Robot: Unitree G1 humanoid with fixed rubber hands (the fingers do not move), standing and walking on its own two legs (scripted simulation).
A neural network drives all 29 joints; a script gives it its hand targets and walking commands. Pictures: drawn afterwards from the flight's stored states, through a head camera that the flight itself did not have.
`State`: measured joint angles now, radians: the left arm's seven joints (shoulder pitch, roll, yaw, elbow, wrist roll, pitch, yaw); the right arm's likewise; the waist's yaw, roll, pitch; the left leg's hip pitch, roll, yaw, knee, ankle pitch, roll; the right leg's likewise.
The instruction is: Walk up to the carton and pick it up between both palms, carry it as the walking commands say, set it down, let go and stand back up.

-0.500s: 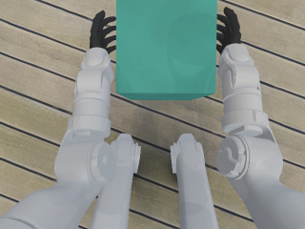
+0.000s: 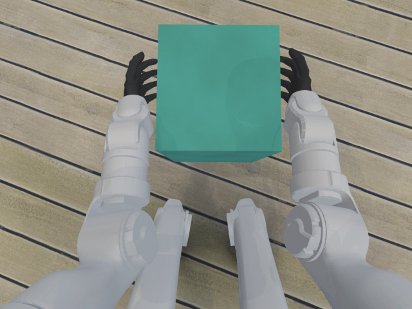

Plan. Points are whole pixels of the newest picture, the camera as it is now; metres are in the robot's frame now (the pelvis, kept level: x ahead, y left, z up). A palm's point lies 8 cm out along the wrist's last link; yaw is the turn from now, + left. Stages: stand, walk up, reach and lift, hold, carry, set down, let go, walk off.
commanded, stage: reach and lift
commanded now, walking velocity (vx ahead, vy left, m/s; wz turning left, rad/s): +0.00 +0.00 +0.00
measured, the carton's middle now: (215, 108) +0.49 -0.02 -0.14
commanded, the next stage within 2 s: none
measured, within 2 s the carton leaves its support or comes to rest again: neither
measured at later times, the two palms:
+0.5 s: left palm (119, 91) +0.46 +0.13 +0.02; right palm (312, 88) +0.46 -0.16 +0.01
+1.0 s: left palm (96, 85) +0.44 +0.13 +0.09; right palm (337, 80) +0.44 -0.16 +0.08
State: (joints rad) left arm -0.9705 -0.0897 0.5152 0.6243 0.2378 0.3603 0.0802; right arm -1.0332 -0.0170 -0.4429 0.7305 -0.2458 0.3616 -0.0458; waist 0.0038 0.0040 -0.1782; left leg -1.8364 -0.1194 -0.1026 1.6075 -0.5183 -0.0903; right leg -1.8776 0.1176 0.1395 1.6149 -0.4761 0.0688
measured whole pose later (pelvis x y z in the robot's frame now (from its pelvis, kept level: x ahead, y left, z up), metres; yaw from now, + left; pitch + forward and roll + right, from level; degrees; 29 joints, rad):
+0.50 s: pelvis +0.02 +0.00 +0.06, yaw -1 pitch +38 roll +2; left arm -0.82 -0.13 0.49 0.59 0.24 0.35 0.07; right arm -0.87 0.04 -0.43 0.69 -0.25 0.35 -0.04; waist 0.00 0.01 -0.21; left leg -1.58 -0.11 -0.12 1.41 -0.49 -0.07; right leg -1.62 0.11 0.15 1.41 -0.45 0.06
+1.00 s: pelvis +0.04 +0.00 +0.12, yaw -1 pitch +31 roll +1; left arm -0.63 -0.17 0.46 0.55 0.25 0.34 0.05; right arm -0.70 0.09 -0.41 0.64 -0.26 0.33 -0.04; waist 0.01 0.01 -0.20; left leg -1.26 -0.10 -0.13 1.15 -0.44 -0.06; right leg -1.29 0.10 0.16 1.16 -0.41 0.05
